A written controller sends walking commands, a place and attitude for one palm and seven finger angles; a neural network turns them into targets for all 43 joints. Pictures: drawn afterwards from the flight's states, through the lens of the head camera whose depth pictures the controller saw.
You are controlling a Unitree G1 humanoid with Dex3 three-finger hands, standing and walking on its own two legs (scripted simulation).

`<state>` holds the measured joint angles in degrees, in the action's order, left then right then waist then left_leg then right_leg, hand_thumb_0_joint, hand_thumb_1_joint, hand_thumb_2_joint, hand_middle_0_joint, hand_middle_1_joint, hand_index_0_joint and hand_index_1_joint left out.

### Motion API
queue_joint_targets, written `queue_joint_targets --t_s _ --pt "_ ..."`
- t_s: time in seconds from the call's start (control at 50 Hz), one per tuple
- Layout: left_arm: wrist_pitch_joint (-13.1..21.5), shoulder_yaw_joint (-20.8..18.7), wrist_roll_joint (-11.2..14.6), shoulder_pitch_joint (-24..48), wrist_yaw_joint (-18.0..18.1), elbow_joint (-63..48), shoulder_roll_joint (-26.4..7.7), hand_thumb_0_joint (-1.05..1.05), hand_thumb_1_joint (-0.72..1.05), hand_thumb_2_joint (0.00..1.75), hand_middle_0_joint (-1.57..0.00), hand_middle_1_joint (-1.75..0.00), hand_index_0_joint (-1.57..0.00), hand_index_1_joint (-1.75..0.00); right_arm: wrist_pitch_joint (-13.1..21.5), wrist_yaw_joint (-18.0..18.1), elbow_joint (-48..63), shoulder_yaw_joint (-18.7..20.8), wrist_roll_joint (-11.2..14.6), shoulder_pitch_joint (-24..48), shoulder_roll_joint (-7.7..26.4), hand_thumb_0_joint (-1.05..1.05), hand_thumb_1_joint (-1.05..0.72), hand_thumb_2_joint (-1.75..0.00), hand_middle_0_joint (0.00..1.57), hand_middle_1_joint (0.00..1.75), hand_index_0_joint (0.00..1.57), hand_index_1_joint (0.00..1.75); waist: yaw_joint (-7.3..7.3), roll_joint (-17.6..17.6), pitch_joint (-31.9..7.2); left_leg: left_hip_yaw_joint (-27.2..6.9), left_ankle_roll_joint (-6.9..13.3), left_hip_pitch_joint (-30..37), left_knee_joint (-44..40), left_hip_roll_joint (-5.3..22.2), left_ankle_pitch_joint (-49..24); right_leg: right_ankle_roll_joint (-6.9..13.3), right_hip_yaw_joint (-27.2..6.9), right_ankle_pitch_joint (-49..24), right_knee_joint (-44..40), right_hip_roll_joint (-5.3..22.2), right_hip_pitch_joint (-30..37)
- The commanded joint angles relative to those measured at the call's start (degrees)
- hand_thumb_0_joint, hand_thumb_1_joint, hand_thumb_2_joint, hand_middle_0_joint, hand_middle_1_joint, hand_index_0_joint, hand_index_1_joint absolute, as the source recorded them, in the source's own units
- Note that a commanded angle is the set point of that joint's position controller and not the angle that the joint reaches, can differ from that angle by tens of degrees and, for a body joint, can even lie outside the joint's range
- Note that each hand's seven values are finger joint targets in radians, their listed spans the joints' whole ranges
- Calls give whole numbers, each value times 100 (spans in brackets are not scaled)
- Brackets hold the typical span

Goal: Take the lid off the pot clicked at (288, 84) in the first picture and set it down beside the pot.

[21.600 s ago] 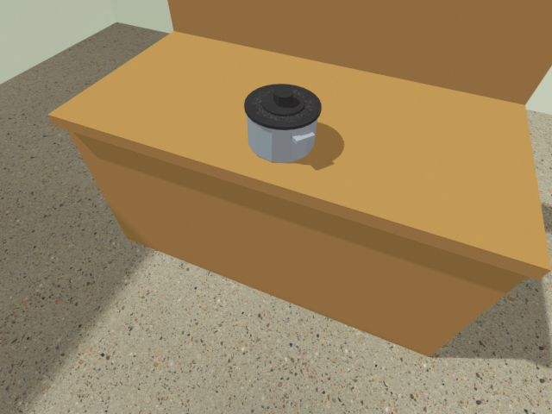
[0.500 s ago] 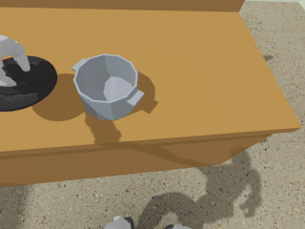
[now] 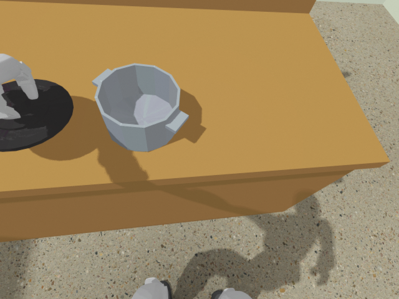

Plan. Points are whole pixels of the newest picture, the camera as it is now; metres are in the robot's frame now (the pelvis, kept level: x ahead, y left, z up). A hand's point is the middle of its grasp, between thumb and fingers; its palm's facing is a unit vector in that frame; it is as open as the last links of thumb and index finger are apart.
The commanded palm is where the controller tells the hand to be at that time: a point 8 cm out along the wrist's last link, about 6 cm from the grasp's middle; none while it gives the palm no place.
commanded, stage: lower the lid onto the table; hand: left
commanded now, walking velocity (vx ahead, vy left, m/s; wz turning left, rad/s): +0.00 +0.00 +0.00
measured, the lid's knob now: (14, 102) +0.50 +0.33 +0.04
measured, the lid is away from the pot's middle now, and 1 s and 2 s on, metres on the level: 0.24 0.24 0.26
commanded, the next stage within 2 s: open the fingers wide in 1.02 s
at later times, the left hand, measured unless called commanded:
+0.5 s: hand (16, 108) +0.49 +0.33 +0.04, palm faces -0.49 -0.12 -0.87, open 7.8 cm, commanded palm +0.56 +0.31 +0.09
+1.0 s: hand (22, 114) +0.50 +0.34 +0.00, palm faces -0.49 -0.13 -0.86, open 7.8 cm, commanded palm +0.56 +0.31 +0.06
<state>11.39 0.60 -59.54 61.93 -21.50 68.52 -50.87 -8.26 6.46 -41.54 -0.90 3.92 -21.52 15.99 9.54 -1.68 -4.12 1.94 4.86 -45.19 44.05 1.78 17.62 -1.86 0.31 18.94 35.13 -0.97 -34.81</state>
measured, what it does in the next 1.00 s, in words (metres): stands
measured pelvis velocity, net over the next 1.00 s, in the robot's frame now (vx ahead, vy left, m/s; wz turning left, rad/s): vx -0.01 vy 0.02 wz -0.03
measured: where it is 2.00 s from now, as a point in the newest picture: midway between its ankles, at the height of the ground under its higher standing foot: outside the picture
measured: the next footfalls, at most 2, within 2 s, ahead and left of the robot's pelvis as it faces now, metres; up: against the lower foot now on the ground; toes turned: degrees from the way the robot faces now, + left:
none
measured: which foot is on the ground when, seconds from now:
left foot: down 0.00-1.00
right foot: down 0.00-1.00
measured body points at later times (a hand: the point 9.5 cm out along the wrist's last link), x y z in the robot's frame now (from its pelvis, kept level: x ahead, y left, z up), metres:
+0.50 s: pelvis -0.01 +0.01 -0.01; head +0.13 +0.05 +0.42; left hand +0.51 +0.33 +0.09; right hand -0.04 -0.27 -0.11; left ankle +0.03 +0.06 -0.71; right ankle -0.03 -0.17 -0.71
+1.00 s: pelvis -0.01 +0.02 -0.02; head +0.14 +0.07 +0.40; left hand +0.52 +0.34 +0.05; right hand -0.06 -0.26 -0.11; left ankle +0.03 +0.06 -0.71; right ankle -0.03 -0.17 -0.71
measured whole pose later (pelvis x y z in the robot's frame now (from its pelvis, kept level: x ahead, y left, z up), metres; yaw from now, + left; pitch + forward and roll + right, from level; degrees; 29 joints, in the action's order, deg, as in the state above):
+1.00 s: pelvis -0.01 +0.02 -0.02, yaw -2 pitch +24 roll -8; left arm 8.8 -0.6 -62.9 65.1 -16.9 71.9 -51.4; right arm -8.8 6.3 -40.2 -2.3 2.5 -22.8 15.0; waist 12.6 -2.3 -5.1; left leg 1.6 6.4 -57.3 53.3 2.4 20.4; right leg -1.0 0.4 21.4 43.4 -1.7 -46.3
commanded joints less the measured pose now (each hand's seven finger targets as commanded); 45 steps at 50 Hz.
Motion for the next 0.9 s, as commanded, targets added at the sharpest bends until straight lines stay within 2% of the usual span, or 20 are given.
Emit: queue_joint_targets --t_s 0.0,0.08,0.12,0.2,0.22,0.28,0.3,0.32,0.36,0.4,0.46,0.48,0.54,0.6,0.64,0.68,0.76,0.78,0.82,0.88 --pt "104 -432 127 2997 342 -1517 -1835 0 66 93 -86 -109 -83 -106 43 143 102 372 -58 -1040 1245 0 -90 -90 20 30 20 30 61 -1434 -2875 -504 -57 4012 -207 91 -2715 386 419 -1004 -288 -427 -935" --pt "86 -357 138 2726 389 -1058 -1776 0 66 93 -86 -109 -83 -106 99 150 144 288 -1 -940 1246 0 -90 -90 20 30 20 30 65 -1134 -2348 -459 -29 3421 -275 67 -1882 402 436 -708 -251 -409 -1020" --pt "69 -500 47 2787 457 -1089 -2052 0 66 93 -86 -109 -83 -106 87 169 169 285 -20 -992 1261 0 -90 -90 20 30 20 30 45 -1201 -2580 -457 -31 3420 -208 46 -1904 403 407 -750 -182 -421 -935" --pt "94 -491 12 2986 509 -1454 -1942 0 66 93 -86 -109 -83 -106 98 173 138 335 -74 -1097 1263 0 -90 -90 20 30 20 30 74 -1526 -3045 -577 -90 3968 -117 124 -2649 390 421 -882 -127 -436 -1130" --pt "77 -459 4 3021 511 -1425 -1887 0 66 93 -86 -109 -83 -106 95 166 122 347 -77 -1081 1253 0 -90 -90 20 30 20 30 77 -1617 -3019 -598 -105 3981 -70 133 -2642 399 420 -854 -114 -430 -1229" --pt "41 -320 132 2765 464 -1053 -1613 0 66 93 -86 -109 -83 -106 115 166 133 301 -38 -1054 1252 0 -90 -90 20 30 20 30 144 -1125 -2620 -571 -53 3566 -100 130 -2280 382 454 -763 -89 -432 -1289" --pt "30 -438 78 2804 491 -1063 -1821 0 66 93 -86 -109 -83 -106 80 176 124 320 -58 -1106 1295 0 -90 -90 20 30 20 30 139 -1145 -2750 -579 -61 3574 -93 116 -2223 370 423 -702 -67 -443 -1280" --pt "-19 -253 60 2871 493 -987 -1610 0 66 93 -86 -109 -83 -106 81 154 115 321 -47 -1091 1270 0 -90 -90 20 30 20 30 156 -1275 -2634 -573 -72 3523 -74 103 -2156 393 427 -674 -52 -444 -1399" --pt "-13 -317 -29 3016 545 -1208 -1643 0 66 93 -86 -109 -83 -106 81 140 77 351 -86 -1165 1250 0 -90 -90 20 30 20 30 133 -1529 -2872 -644 -110 3805 -3 148 -2523 406 444 -718 -8 -451 -1520" --pt "21 -404 -63 2870 566 -1067 -1767 0 66 93 -86 -109 -83 -106 69 153 103 319 -94 -1183 1258 0 -90 -90 20 30 20 30 167 -1376 -2896 -645 -111 3747 82 149 -2708 382 433 -755 42 -481 -1532" --pt "-55 -339 -36 2852 596 -865 -1739 0 66 93 -86 -109 -83 -106 50 145 141 291 -68 -1141 1266 0 -90 -90 20 30 20 30 187 -1129 -2671 -602 -74 3262 74 103 -2070 385 430 -622 96 -464 -1489" --pt "-29 -259 -31 3001 588 -1086 -1604 0 66 93 -86 -109 -83 -106 61 150 135 295 -77 -1131 1266 0 -90 -90 20 30 20 30 172 -1401 -2782 -649 -97 3445 60 135 -2285 407 444 -635 127 -439 -1609" --pt "-37 -420 -148 3141 679 -1268 -1801 0 66 93 -86 -109 -83 -106 42 141 104 336 -139 -1267 1269 0 -90 -90 20 30 20 30 179 -1662 -3159 -771 -162 3842 167 202 -2734 400 452 -665 200 -473 -1778" --pt "-41 -540 -148 3024 719 -1133 -1963 0 66 93 -86 -109 -83 -106 33 167 159 304 -139 -1285 1259 0 -90 -90 20 30 20 30 209 -1456 -3269 -744 -167 3764 244 192 -2918 364 439 -737 249 -505 -1682" --pt "-143 -327 -134 2998 744 -920 -1687 0 66 93 -86 -109 -83 -106 33 141 159 296 -126 -1247 1252 0 -90 -90 20 30 20 30 270 -1355 -3005 -714 -124 3456 237 164 -2437 367 456 -619 266 -503 -1795" --pt "-147 -299 -143 3073 742 -1026 -1632 0 66 93 -86 -109 -83 -106 35 138 158 262 -123 -1214 1252 0 -90 -90 20 30 20 30 227 -1501 -2947 -745 -133 3446 247 182 -2513 393 488 -600 310 -484 -1876" --pt "-228 -456 -249 3123 791 -991 -1940 0 66 93 -86 -109 -83 -106 -13 129 180 265 -154 -1287 1272 0 -90 -90 20 30 20 30 230 -1581 -3118 -753 -143 3405 386 163 -2614 390 458 -645 384 -499 -1877" --pt "-193 -403 -218 3128 759 -1043 -1776 0 66 93 -86 -109 -83 -106 7 137 190 252 -151 -1274 1229 0 -90 -90 20 30 20 30 238 -1646 -3156 -776 -148 3542 410 191 -2915 385 493 -705 402 -508 -1956" --pt "-224 -495 -280 3060 759 -939 -1915 0 66 93 -86 -109 -83 -106 -30 119 185 282 -178 -1321 1256 0 -90 -90 20 30 20 30 252 -1666 -3204 -819 -175 3586 477 197 -2869 372 489 -628 427 -521 -2065" --pt "-203 -428 -250 3105 718 -1032 -1769 0 66 93 -86 -109 -83 -106 -37 121 194 253 -178 -1298 1224 0 -90 -90 20 30 20 30 256 -1729 -3153 -838 -184 3576 513 212 -3102 381 522 -663 475 -528 -2144"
